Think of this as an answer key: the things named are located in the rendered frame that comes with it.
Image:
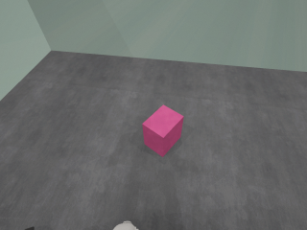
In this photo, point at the carton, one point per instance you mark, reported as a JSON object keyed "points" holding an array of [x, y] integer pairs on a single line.
{"points": [[162, 130]]}

